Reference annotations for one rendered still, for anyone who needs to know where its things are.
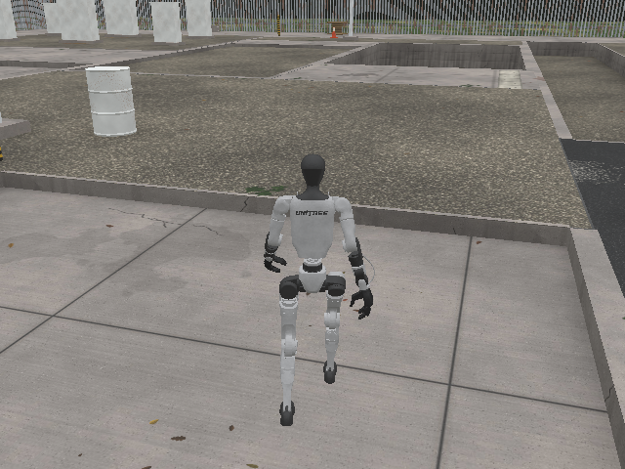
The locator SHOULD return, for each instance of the robot left thigh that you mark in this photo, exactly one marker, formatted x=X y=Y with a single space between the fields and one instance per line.
x=288 y=303

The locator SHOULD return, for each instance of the robot left forearm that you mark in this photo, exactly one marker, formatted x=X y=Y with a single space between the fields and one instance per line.
x=270 y=251

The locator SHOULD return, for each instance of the left robot upper arm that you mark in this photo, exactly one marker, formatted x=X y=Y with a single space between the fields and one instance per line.
x=282 y=205

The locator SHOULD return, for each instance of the robot left hand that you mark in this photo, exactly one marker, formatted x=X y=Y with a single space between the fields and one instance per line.
x=276 y=259

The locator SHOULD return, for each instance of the robot right hand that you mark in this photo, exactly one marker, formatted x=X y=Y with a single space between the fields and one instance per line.
x=368 y=302

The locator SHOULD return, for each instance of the left robot shin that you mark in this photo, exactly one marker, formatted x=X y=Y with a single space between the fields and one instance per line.
x=287 y=373

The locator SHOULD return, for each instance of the robot right forearm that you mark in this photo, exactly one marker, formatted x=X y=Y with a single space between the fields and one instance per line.
x=358 y=267

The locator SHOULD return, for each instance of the right robot upper arm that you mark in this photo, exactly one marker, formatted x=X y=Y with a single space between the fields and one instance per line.
x=343 y=207

